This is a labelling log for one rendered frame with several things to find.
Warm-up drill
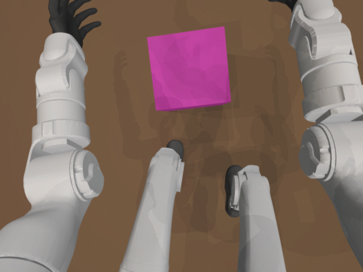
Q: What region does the robot left forearm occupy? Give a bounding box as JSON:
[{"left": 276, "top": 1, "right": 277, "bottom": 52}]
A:
[{"left": 23, "top": 32, "right": 91, "bottom": 199}]

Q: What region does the robot left hand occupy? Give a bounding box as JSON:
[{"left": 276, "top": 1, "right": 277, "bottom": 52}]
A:
[{"left": 48, "top": 0, "right": 101, "bottom": 48}]

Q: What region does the robot right hand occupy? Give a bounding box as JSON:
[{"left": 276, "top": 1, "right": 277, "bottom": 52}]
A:
[{"left": 268, "top": 0, "right": 298, "bottom": 11}]

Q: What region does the robot right foot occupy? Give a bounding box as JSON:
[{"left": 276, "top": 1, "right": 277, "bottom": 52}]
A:
[{"left": 225, "top": 165, "right": 242, "bottom": 218}]

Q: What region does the left robot upper arm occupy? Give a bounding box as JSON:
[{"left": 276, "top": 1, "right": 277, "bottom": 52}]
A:
[{"left": 0, "top": 148, "right": 104, "bottom": 272}]

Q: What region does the right robot shin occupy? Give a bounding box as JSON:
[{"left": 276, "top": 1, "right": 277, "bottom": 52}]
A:
[{"left": 230, "top": 165, "right": 270, "bottom": 211}]

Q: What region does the carton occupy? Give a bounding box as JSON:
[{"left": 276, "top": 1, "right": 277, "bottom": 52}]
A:
[{"left": 147, "top": 26, "right": 231, "bottom": 111}]

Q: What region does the robot right forearm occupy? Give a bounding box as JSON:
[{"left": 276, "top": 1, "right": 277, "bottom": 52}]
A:
[{"left": 288, "top": 0, "right": 363, "bottom": 124}]

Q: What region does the right robot upper arm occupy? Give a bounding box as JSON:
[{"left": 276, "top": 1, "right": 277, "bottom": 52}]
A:
[{"left": 298, "top": 121, "right": 363, "bottom": 269}]

